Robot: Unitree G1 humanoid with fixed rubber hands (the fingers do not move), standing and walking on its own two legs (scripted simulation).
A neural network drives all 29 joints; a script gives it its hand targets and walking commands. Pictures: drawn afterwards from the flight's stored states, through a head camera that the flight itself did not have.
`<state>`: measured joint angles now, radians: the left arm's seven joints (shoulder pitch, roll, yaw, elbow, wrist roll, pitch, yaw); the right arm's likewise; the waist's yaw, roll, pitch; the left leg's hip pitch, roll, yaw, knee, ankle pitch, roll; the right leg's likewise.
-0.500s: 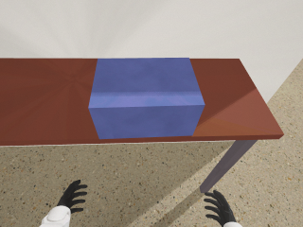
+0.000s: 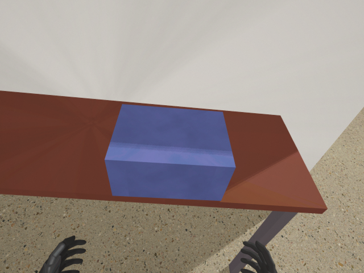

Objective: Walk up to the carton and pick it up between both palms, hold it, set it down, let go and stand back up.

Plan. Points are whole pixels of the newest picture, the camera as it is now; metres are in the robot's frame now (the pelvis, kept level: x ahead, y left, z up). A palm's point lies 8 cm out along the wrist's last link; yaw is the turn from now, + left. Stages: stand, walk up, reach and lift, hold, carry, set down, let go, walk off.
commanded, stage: reach and lift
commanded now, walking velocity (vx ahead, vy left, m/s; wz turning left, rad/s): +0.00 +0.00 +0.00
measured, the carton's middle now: (170, 151) +0.43 +0.05 +0.04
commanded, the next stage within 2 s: none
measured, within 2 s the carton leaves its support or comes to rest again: neither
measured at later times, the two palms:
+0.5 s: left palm (35, 265) +0.15 +0.27 +0.01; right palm out of the picture +0.17 -0.19 +0.02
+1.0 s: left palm (34, 215) +0.21 +0.29 +0.07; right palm (280, 227) +0.24 -0.18 +0.06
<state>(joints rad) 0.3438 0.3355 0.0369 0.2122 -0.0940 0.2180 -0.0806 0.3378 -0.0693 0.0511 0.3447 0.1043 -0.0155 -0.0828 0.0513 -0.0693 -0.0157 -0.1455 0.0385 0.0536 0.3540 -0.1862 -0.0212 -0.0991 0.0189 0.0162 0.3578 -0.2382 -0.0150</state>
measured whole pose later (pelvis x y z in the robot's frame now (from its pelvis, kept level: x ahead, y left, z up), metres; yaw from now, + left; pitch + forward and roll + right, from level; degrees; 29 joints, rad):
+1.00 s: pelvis +0.00 +0.01 +0.00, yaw +1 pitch -2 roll +0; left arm 0.20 0.43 0.09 -0.06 -0.33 0.28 -0.02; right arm 0.21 -0.26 0.02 -0.07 0.30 0.21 -0.09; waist 0.05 -0.02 -0.02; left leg -0.12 0.03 0.04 0.34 -0.18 -0.01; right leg -0.04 0.01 0.00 0.28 -0.21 0.00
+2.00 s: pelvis -0.02 +0.02 +0.00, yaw +1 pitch +8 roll -1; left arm -0.67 0.51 0.10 0.45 -0.36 0.51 0.00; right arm -0.74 -0.36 -0.02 0.55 0.38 0.41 -0.08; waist 0.02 -0.03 -0.09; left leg -0.36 0.03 0.03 0.34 -0.12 0.00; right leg -0.27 0.01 0.00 0.27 -0.14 0.01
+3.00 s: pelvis -0.03 +0.01 -0.01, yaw +2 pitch +21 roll -2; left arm -0.80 0.42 0.02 1.02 -0.34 -0.07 -0.02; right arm -0.87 -0.28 0.03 1.05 0.33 -0.01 -0.06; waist 0.02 -0.02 -0.25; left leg -0.65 0.04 0.00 0.35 -0.07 -0.01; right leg -0.55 0.03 -0.02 0.29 -0.11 0.00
